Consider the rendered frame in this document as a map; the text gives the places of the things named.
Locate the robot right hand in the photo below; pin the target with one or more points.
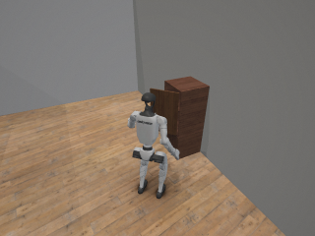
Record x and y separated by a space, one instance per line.
177 154

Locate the cupboard door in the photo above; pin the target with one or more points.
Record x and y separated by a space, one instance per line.
166 105

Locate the robot left upper arm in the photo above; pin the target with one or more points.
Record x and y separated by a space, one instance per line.
132 120

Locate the right robot forearm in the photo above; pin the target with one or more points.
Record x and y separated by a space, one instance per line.
169 147

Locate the robot right upper arm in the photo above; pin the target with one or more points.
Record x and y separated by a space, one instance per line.
162 129

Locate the left robot shin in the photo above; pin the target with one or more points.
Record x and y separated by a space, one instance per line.
143 172

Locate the robot torso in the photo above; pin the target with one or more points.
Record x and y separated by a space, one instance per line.
147 132

